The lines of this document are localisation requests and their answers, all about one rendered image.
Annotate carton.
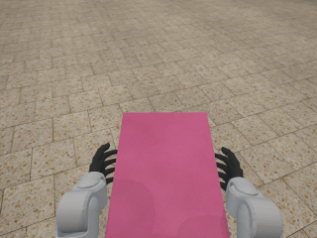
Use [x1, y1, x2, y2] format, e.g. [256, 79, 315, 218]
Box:
[105, 112, 230, 238]

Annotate left robot hand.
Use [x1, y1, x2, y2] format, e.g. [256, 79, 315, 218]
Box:
[89, 143, 118, 185]

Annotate right robot hand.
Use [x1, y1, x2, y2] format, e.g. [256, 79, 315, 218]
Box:
[214, 147, 244, 191]

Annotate left robot forearm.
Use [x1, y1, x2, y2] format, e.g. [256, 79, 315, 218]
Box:
[54, 172, 108, 238]

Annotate right robot forearm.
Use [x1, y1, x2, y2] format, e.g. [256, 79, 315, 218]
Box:
[225, 177, 283, 238]

